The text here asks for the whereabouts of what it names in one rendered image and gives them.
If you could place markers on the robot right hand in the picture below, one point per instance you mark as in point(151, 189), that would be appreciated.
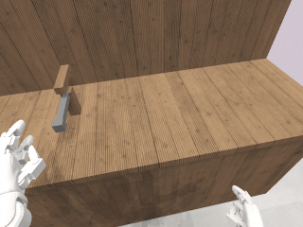
point(249, 212)

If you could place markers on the left robot forearm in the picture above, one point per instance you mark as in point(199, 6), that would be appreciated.
point(13, 210)

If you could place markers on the tap lever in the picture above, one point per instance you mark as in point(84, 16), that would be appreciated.
point(59, 124)

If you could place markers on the counter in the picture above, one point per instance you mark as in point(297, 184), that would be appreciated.
point(172, 102)

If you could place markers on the robot left hand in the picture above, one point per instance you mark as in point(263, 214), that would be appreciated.
point(16, 172)

